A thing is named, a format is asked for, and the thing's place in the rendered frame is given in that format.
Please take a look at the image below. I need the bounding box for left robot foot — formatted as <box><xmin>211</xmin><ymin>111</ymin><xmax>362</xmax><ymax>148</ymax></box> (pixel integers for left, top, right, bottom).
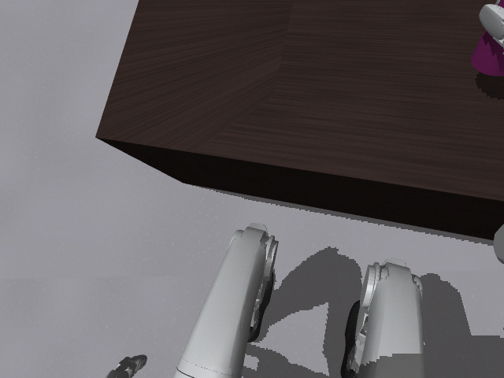
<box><xmin>247</xmin><ymin>272</ymin><xmax>274</xmax><ymax>343</ymax></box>

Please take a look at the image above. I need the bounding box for right robot foot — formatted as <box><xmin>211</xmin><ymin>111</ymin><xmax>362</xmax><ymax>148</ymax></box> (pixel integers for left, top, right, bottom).
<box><xmin>340</xmin><ymin>300</ymin><xmax>360</xmax><ymax>378</ymax></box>

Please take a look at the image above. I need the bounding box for left robot hand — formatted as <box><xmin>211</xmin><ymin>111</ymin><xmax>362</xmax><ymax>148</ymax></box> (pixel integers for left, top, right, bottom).
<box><xmin>105</xmin><ymin>355</ymin><xmax>147</xmax><ymax>378</ymax></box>

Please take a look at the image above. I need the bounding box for bottle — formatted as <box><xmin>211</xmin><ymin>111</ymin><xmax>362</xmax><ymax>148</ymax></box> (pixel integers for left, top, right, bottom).
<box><xmin>471</xmin><ymin>0</ymin><xmax>504</xmax><ymax>76</ymax></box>

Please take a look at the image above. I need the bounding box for right robot hand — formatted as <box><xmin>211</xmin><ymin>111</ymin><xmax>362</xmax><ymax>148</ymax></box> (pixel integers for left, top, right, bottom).
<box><xmin>479</xmin><ymin>0</ymin><xmax>504</xmax><ymax>54</ymax></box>

